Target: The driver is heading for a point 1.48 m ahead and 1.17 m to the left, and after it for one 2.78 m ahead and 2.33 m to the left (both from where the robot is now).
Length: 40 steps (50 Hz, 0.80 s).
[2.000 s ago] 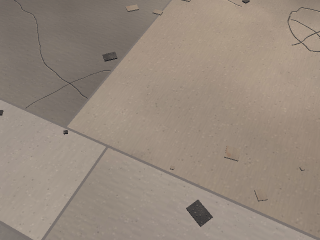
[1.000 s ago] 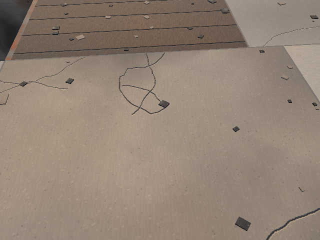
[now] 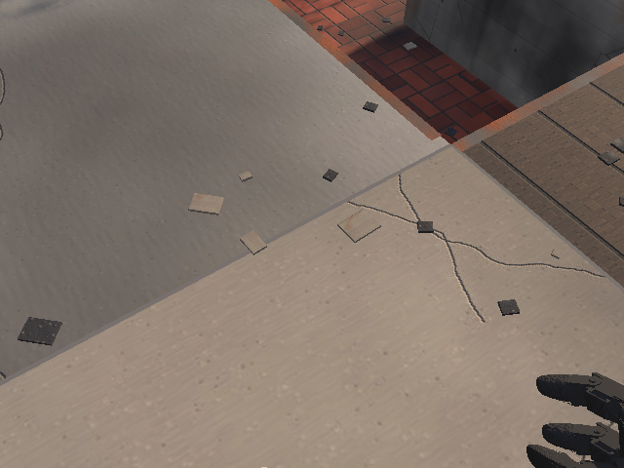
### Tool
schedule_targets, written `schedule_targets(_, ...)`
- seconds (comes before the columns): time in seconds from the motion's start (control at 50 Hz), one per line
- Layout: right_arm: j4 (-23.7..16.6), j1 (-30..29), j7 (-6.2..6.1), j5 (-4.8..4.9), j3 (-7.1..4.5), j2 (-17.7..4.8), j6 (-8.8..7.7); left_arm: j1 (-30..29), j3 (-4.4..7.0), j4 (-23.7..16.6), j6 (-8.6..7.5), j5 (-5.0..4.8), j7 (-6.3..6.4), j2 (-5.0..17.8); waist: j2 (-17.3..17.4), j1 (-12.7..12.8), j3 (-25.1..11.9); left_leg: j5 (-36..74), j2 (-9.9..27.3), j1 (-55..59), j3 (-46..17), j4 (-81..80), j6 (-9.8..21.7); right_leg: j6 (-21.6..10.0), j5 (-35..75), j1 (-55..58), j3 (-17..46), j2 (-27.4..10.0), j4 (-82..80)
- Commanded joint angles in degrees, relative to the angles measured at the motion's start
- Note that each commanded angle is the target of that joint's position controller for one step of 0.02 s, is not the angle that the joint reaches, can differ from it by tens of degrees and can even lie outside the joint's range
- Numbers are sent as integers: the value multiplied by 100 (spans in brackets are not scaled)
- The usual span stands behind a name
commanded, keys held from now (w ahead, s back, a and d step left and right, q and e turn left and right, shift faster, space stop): q+shift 0.08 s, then shift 0.50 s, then q+shift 0.42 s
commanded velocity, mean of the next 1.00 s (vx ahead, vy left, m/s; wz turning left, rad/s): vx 0.15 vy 0.00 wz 0.54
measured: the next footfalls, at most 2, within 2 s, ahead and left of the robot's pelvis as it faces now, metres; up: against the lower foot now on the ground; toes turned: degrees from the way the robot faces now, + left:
left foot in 0.06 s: +0.26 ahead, +0.09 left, +0.00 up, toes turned +29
right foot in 0.50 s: +0.38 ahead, -0.15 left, +0.00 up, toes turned +17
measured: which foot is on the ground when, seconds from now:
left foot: up 0.00-0.04, down 0.06-1.00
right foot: down 0.00-0.06, up 0.08-0.48, down 0.50-0.88, up 0.90-1.00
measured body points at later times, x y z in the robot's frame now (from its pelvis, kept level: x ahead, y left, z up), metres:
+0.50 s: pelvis +0.24 -0.03 +0.01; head +0.25 -0.01 +0.46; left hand +0.32 +0.26 -0.09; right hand +0.46 -0.24 -0.08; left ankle +0.24 +0.06 -0.71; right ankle +0.34 -0.16 -0.71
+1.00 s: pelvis +0.24 +0.00 +0.02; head +0.26 +0.06 +0.46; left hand +0.27 +0.33 -0.09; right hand +0.49 -0.20 -0.06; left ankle +0.22 +0.07 -0.71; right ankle +0.32 -0.16 -0.63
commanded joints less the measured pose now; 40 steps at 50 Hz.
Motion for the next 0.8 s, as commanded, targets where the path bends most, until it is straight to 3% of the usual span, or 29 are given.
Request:
schedule_targets(0.02,-141,687,127,41,-270,-601,-79,-661,300,-574,-39,-91,166,1533,-994,-1002,-373,10,-929,2710,760,-705,227,-253,8074,-1313,165,-1160,1205)
schedule_targets(0.04,107,1736,80,55,-477,-993,-16,-851,327,-681,-3,-142,161,1568,-1063,-1559,-849,-30,-1049,3932,539,-902,495,-288,8265,-1657,264,-1251,2432)
schedule_targets(0.06,355,2597,-63,65,-639,-1245,62,-961,285,-825,-46,-218,105,1325,-521,-1925,-1125,646,-856,5393,-25,-1577,771,-80,5878,-2652,256,-911,4155)
schedule_targets(0.08,247,2266,-243,14,-648,-1601,124,-719,43,-1059,-164,86,-13,364,1604,-1270,-1193,3740,117,6579,-1606,-1317,1309,123,-779,-4320,335,305,6732)
schedule_targets(0.1,-157,1924,-225,-412,-498,-1634,-19,123,-102,-1286,-303,-32,-120,553,1463,-910,-3314,3033,1766,7650,-4594,-1960,2730,105,-1088,-5185,2065,392,8127)
schedule_targets(0.12,-310,1675,-196,-380,-501,-1336,-19,-599,-8,-1272,-311,-82,-113,1150,94,-1281,-3497,1607,1491,6992,-4634,-2492,2399,-69,-414,-4852,2357,103,7666)
schedule_targets(0.14,-244,1317,-169,-239,-438,-1177,-73,-976,-7,-1411,-233,-162,-59,1048,-458,-956,-2367,1040,1223,5907,-4052,-2728,2112,-65,-99,-5059,2178,-75,7057)
schedule_targets(0.16,-206,1036,-188,-80,-343,-865,-120,-967,-25,-1304,-112,-83,31,941,-981,-688,-1804,843,986,4974,-3584,-2795,1810,-6,86,-4905,2105,-377,6564)
schedule_targets(0.18,-183,811,-209,-98,-312,-824,-124,-829,-9,-1245,16,-77,76,939,-835,-478,-1356,1208,854,4018,-3189,-2849,1719,52,156,-4573,2043,-477,6266)
schedule_targets(0.2,-133,707,-219,-179,-300,-808,-112,-765,21,-1221,149,-72,85,990,-653,-350,-1113,1508,717,3283,-2820,-2941,1636,92,151,-4207,1985,-584,5998)
schedule_targets(0.22,-25,684,-238,-185,-278,-746,-110,-747,19,-1212,224,-44,107,917,-502,-300,-985,1937,591,2765,-2479,-2916,1574,139,152,-3989,1872,-632,5697)
schedule_targets(0.26,192,873,-322,-192,-257,-744,-123,-876,-63,-1251,251,48,160,620,-347,-385,-1119,2959,384,2511,-1936,-2794,1521,244,473,-3875,1687,-527,5183)
schedule_targets(0.3,308,881,-403,-183,-241,-739,-43,-987,-113,-1264,290,56,174,467,-213,-420,-1353,2957,217,2659,-1615,-2651,1383,321,1007,-3899,1636,-475,4621)
schedule_targets(0.36,372,761,-457,-153,-184,-602,117,-1358,-152,-1335,356,24,143,388,78,-546,-1399,1772,-8,2656,-1400,-2625,1102,341,1775,-3607,1571,-419,3617)
schedule_targets(0.44,504,867,-418,-204,-125,-485,195,-1796,-118,-1466,364,-34,65,488,463,-791,-1119,283,208,2798,-1835,-2489,1057,205,1653,-3337,1617,-339,2543)
schedule_targets(0.48,560,807,-392,-164,-52,-331,198,-1688,-107,-1453,296,7,8,401,521,-636,-1043,18,180,2798,-1947,-2138,863,-8,1905,-2793,1504,-251,1526)
schedule_targets(0.5,632,962,-392,-152,14,-138,175,-1593,-104,-1431,253,84,-16,386,435,-581,-993,-392,-32,2694,-1911,-1964,565,-160,2704,-2324,1572,-347,842)
schedule_targets(0.52,685,1405,-398,-255,63,54,127,-1593,-51,-1504,225,202,-4,735,-207,-845,-1067,-1346,-505,2466,-1642,-1427,161,-420,4288,-1846,2258,-1065,831)
schedule_targets(0.54,811,1946,-399,-215,18,-44,109,-1737,-27,-1500,268,240,15,822,-1253,-1174,-1087,-2679,-946,2207,-1060,-1043,-154,-1072,4508,-1762,2828,-1632,771)
schedule_targets(0.56,762,1690,-410,-223,-10,-232,132,-1709,-86,-1411,295,178,10,505,-1497,-1045,-1125,-2621,-696,2487,-884,-1076,-335,-1394,3591,-2153,3207,-1822,484)
schedule_targets(0.58,713,1352,-424,-217,-40,-297,191,-1850,-137,-1418,305,123,-17,332,-1280,-990,-1005,-2205,-563,2822,-859,-1369,-374,-1189,2865,-2412,2990,-1491,470)
schedule_targets(0.6,670,1060,-435,-188,-74,-350,286,-1893,-66,-1447,338,66,-13,507,-1135,-872,-844,-1865,-652,2772,-815,-1454,-350,-918,2360,-2443,2599,-1178,536)
schedule_targets(0.62,584,867,-432,-178,-125,-488,384,-1801,16,-1466,359,20,17,735,-1095,-725,-668,-1669,-693,2586,-862,-1472,-289,-798,1938,-2422,2433,-1104,547)
schedule_targets(0.64,536,869,-424,-141,-169,-559,436,-1688,81,-1462,380,20,55,884,-1069,-666,-613,-1537,-686,2402,-907,-1376,-198,-777,1792,-2309,2333,-1148,542)
schedule_targets(0.68,472,946,-420,-42,-228,-539,458,-1454,153,-1431,435,19,139,900,-1204,-596,-698,-1497,-689,2065,-824,-988,-117,-951,2211,-1924,2389,-1448,595)
schedule_targets(0.72,390,932,-397,-40,-279,-455,471,-1413,174,-1433,487,-6,250,799,-1497,-516,-901,-2511,-613,1766,-551,-119,-183,-1384,2995,-1664,2825,-2138,554)
schedule_targets(0.74,325,859,-377,-39,-310,-447,492,-1423,183,-1464,504,10,289,771,-1422,-433,-905,-3143,-472,1569,-489,477,-235,-1570,3303,-1652,2944,-2424,458)
schedule_targets(0.76,254,799,-361,-22,-316,-379,528,-1504,209,-1481,517,20,302,784,-1197,-441,-843,-3418,-272,1430,-484,726,-277,-1590,3323,-1685,2864,-2523,378)
schedule_targets(0.8,259,992,-350,26,-306,-263,619,-2034,287,-1527,536,-36,272,903,-1040,-650,-771,-3017,-89,1979,-365,260,-279,-1244,3013,-2142,2145,-2182,337)
Velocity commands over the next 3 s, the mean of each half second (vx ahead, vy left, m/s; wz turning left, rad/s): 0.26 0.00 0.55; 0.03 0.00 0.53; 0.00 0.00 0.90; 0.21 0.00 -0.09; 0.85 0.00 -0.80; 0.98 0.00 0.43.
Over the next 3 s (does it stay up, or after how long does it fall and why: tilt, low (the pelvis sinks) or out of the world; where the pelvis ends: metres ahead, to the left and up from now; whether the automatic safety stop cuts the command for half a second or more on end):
stays up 1.02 0.48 0.02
